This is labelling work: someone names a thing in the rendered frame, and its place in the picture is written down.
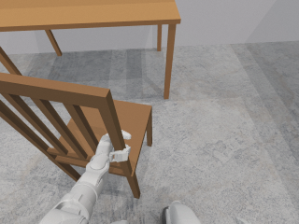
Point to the right robot thigh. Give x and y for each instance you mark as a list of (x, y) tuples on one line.
[(180, 214)]

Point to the robot left forearm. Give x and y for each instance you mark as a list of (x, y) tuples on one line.
[(85, 193)]

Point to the left robot upper arm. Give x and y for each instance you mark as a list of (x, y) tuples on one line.
[(57, 216)]

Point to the chair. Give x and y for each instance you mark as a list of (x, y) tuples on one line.
[(93, 112)]

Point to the left robot hand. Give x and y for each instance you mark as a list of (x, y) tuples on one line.
[(105, 147)]

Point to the robot right shin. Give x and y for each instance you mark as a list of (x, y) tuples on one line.
[(175, 202)]

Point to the table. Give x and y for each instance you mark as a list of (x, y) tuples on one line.
[(35, 15)]

